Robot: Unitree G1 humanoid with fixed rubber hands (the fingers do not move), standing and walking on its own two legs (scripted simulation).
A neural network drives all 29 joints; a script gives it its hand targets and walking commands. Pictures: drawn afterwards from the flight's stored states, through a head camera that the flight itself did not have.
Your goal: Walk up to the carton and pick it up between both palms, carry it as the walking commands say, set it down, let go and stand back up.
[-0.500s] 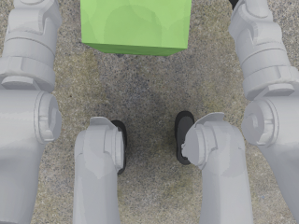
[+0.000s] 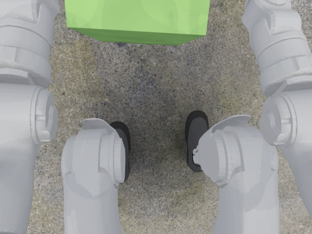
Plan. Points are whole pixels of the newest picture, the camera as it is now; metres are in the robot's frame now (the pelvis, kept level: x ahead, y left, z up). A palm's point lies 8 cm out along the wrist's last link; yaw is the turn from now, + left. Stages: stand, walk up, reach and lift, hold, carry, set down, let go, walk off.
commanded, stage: reach and lift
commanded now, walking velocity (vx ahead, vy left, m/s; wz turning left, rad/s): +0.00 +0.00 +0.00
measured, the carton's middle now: out of the picture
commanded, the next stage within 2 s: none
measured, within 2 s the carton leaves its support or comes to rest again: leaves its support in 1.28 s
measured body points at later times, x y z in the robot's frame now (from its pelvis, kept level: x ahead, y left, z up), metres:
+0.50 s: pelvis +0.00 +0.00 +0.01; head +0.38 +0.02 +0.23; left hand +0.58 +0.19 -0.18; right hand +0.56 -0.13 -0.18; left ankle +0.09 +0.12 -0.33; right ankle +0.12 -0.13 -0.33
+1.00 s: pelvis +0.00 +0.00 +0.00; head +0.38 +0.02 +0.23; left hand +0.58 +0.17 -0.18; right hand +0.57 -0.14 -0.18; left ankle +0.09 +0.12 -0.33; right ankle +0.12 -0.14 -0.33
